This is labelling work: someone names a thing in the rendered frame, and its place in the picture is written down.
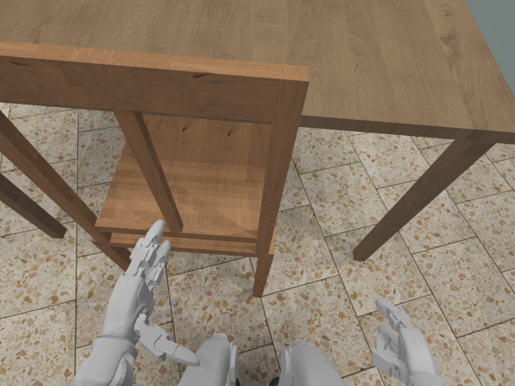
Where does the chair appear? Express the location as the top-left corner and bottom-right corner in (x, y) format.
(0, 40), (310, 298)

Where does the robot left forearm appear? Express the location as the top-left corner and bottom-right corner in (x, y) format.
(73, 336), (138, 386)

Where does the left robot thigh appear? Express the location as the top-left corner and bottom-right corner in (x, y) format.
(177, 339), (238, 386)

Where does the right robot thigh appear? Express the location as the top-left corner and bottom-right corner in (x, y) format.
(281, 344), (345, 386)

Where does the robot thigh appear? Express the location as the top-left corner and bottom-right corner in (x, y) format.
(281, 344), (345, 386)
(177, 339), (238, 386)

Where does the table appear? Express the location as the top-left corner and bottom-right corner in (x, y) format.
(0, 0), (515, 261)

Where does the robot left hand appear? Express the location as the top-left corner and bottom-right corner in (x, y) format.
(101, 220), (200, 367)

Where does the robot right hand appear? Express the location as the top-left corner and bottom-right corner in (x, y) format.
(372, 298), (437, 385)

